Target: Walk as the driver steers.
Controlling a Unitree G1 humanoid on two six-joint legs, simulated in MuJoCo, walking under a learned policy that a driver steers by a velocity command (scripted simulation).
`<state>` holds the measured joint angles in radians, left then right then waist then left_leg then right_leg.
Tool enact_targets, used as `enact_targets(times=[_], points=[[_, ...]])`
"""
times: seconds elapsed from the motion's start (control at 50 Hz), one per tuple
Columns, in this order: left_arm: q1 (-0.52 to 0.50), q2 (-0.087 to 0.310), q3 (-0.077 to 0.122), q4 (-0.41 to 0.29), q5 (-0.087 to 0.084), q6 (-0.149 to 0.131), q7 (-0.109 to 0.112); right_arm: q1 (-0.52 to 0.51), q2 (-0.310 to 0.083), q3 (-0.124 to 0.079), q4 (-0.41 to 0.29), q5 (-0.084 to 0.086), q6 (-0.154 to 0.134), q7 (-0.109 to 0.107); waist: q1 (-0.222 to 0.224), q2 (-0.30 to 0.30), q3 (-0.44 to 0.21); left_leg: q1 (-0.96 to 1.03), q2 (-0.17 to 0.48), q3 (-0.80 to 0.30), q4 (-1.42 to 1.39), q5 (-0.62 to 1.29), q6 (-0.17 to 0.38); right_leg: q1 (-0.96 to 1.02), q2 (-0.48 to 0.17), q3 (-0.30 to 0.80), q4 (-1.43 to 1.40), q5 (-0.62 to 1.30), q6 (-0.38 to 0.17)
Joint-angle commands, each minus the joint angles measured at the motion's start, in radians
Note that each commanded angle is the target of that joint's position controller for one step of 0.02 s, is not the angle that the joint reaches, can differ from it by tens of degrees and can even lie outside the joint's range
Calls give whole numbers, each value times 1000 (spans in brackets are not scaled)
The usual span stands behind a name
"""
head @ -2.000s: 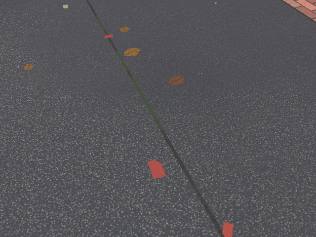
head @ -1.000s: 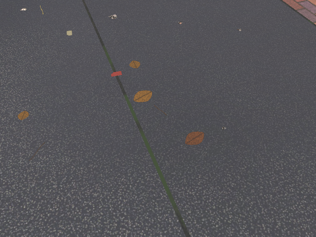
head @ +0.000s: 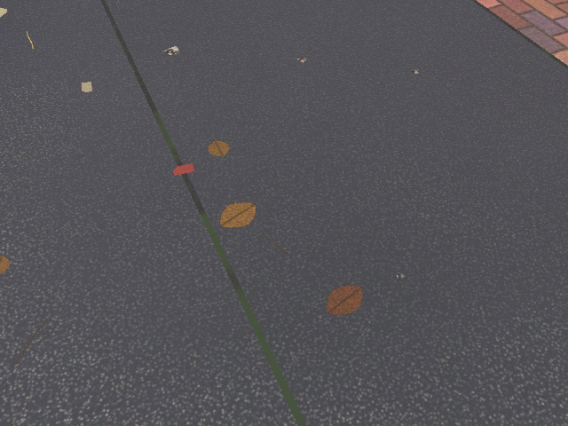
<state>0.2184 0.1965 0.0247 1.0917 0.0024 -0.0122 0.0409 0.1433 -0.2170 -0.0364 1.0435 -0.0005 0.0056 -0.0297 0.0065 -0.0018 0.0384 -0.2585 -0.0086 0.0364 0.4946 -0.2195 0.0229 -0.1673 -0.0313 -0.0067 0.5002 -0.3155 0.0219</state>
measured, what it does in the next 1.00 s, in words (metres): walks ahead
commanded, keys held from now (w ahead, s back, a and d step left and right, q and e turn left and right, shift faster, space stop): no key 0.42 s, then w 0.58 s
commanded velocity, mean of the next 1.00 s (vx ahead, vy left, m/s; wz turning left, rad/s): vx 0.18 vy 0.00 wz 0.00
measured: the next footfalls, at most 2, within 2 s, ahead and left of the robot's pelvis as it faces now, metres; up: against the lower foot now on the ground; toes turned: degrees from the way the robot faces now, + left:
left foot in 1.06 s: +0.39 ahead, +0.12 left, +0.00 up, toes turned +3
right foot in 1.62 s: +0.71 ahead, -0.13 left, +0.00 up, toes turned -2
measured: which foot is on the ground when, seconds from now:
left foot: down 0.00-0.66, up 0.68-1.00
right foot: down 0.00-1.00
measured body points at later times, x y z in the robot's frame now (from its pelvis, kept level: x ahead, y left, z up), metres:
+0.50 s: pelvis +0.00 +0.00 +0.00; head +0.01 +0.00 +0.45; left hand +0.00 +0.24 -0.16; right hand +0.05 -0.25 -0.15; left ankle +0.03 +0.11 -0.74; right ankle -0.03 -0.13 -0.74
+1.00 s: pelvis +0.16 +0.00 -0.01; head +0.19 -0.01 +0.44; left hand +0.03 +0.23 -0.13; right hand +0.38 -0.22 -0.12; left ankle +0.33 +0.13 -0.71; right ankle -0.02 -0.12 -0.74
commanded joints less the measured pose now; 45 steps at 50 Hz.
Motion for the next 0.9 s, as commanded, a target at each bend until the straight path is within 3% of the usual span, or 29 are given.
enact_targets(times=[0.02, 0.42, 0.44, 0.48, 0.5, 0.54, 0.58, 0.6, 0.62, 0.64, 0.66, 0.68, 0.7, 0.72, 0.74, 0.76, 0.8, 0.82, 0.86, 0.9], points=[[51, 103, 17, -14, 0, -3, 5, 10, -98, -17, -23, 1, -5, -5, -1, -1, -36, 101, 47, -48, -57, 208, 33, -71, -18, 11, -86, 200, -26], [99, 78, 11, 12, 2, -4, 12, 24, -79, -16, 25, 1, -3, -10, -6, 3, 1, 75, 48, -56, -88, 79, 29, -91, -5, -2, -108, 97, -22], [125, 67, 9, 25, 0, -3, 12, 44, -72, -14, 37, 1, -2, -11, -5, 7, -22, 81, 39, -50, -96, -47, 32, -83, 7, -16, -106, 0, -26], [126, 83, 16, 17, -9, -2, 17, 64, -104, -28, 42, 14, 1, -13, -11, 22, 21, 23, 35, -61, -100, -399, 58, -142, 29, -34, -57, -251, -56], [120, 82, 17, 4, -11, -7, 18, 66, -111, -31, 37, 17, -4, -13, -12, 39, 58, -14, 61, -99, -121, -511, 77, -187, 27, -29, -36, -326, -72], [110, 59, 13, -14, -14, -30, 12, 107, -127, -40, 36, 26, -27, -7, -26, 85, 86, 0, 147, -228, -175, -587, 126, -263, 17, -26, 42, -294, -86], [109, 30, 10, -26, -16, -50, -1, 158, -157, -53, 43, 30, -45, -1, -29, 150, 51, 32, 261, -401, -257, -622, 190, -269, 27, -58, 159, -171, -92], [116, 31, 12, -26, -16, -55, -9, 151, -161, -56, 37, 29, -50, 0, -17, 151, 42, -28, 290, -450, -287, -623, 205, -205, 19, -49, 189, -145, -107], [151, 28, 14, -18, -18, -59, -14, 95, -159, -55, 15, 30, -53, 2, 21, 143, 46, -112, 283, -428, -292, -600, 194, -119, 12, -41, 160, -141, -128], [214, 19, 14, 3, -18, -62, -15, 4, -149, -51, -18, 35, -54, 5, 74, 127, 65, -221, 232, -337, -258, -549, 156, 5, 12, -37, 45, -144, -152], [303, 39, 21, 34, -14, -63, -12, -78, -119, -44, -51, 39, -55, 9, 119, 56, 80, -347, 141, -201, -121, -452, 99, 137, -23, 36, -93, -170, -174], [429, 137, 48, 67, -18, -71, -8, -136, -47, -28, -88, 44, -68, 13, 150, -169, 67, -492, 6, 9, 206, -294, 20, 240, -189, 321, -262, -347, -236], [455, 216, 65, 60, -15, -83, -17, -174, -51, -24, -127, 41, -91, 15, 155, -299, 100, -642, -11, 13, 403, -310, 17, 277, -362, 627, -381, -373, -313], [402, 166, 50, 41, 1, -96, -15, -162, -86, -33, -121, 44, -102, 20, 111, -177, 121, -706, 48, -64, 549, -268, 31, 275, -376, 632, -357, -305, -312], [359, 129, 40, 22, -3, -106, -20, -94, -83, -33, -94, 44, -109, 29, 72, -123, 106, -734, 69, -77, 610, -189, 45, 302, -336, 541, -337, -207, -280], [327, 122, 37, 7, -10, -109, -29, -63, -84, -35, -77, 38, -115, 34, 51, -94, 85, -739, 87, -71, 627, -126, 52, 314, -306, 459, -333, -109, -248], [299, 80, 21, -10, -8, -98, -34, -92, -87, -40, -84, 27, -119, 42, 41, -75, 81, -684, 120, -57, 555, -26, 43, 274, -255, 303, -358, 101, -206], [304, 72, 17, -14, -2, -91, -32, -111, -70, -36, -90, 26, -117, 45, 44, -89, 78, -641, 114, -33, 501, 14, 31, 246, -224, 237, -365, 181, -195], [308, 86, 17, -25, 3, -81, -23, -183, -33, -21, -118, 24, -111, 53, 56, -93, 88, -543, 89, 6, 355, 102, 12, 170, -174, 134, -372, 266, -182], [325, 127, 25, -31, 1, -79, -16, -267, -14, -5, -154, 28, -108, 62, 75, -101, 104, -426, 53, 44, 213, 173, 7, 90, -159, 88, -398, 279, -182]])
Keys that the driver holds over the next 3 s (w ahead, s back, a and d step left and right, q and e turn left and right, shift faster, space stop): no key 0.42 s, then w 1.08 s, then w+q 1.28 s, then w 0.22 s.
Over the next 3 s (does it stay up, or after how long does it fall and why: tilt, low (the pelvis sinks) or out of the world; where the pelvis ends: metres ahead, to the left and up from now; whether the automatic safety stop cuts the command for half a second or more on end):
stays up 1.25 0.22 0.01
